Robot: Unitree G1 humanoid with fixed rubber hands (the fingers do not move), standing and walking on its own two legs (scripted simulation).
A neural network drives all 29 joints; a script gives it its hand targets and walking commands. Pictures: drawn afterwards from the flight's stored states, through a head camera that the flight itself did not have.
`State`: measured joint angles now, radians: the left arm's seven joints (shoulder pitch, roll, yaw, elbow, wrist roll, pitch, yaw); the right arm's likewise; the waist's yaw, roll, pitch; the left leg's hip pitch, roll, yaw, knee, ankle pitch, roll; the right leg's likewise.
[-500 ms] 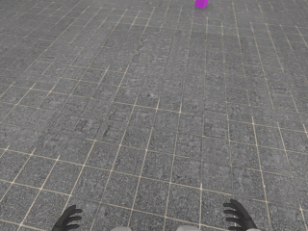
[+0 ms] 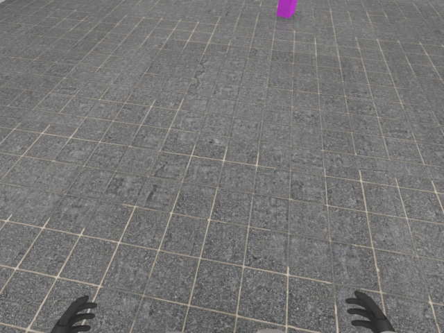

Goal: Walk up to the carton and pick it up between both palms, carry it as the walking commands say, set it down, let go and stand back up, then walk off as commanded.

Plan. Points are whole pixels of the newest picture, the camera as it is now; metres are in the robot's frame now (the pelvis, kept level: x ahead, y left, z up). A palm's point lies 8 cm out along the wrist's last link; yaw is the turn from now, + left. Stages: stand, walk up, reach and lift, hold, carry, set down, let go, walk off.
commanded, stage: stand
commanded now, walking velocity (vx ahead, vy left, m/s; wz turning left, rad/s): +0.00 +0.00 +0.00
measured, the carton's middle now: (287, 4) +3.21 -0.80 -0.66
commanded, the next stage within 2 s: walk up in 0.80 s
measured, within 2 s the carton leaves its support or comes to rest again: neither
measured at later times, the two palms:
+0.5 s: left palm out of the picture +0.09 +0.29 -0.09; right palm out of the picture +0.09 -0.29 -0.10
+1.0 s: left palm out of the picture +0.08 +0.30 -0.09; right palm out of the picture +0.08 -0.29 -0.10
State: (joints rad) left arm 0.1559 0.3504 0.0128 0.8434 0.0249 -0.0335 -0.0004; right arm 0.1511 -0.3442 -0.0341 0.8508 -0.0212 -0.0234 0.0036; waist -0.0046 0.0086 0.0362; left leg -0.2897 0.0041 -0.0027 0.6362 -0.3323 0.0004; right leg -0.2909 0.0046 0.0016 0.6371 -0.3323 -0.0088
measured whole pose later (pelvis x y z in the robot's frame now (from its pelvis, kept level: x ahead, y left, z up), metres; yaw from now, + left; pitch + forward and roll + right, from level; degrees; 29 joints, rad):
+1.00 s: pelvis +0.00 +0.00 +0.02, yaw -1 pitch -2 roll +0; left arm 0.12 0.35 -0.02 1.08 0.01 -0.03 0.00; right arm 0.09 -0.34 -0.01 1.10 -0.01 -0.01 0.01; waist 0.00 0.01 0.05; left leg -0.13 0.00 0.02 0.35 -0.19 0.00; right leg -0.14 0.00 0.02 0.36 -0.18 0.00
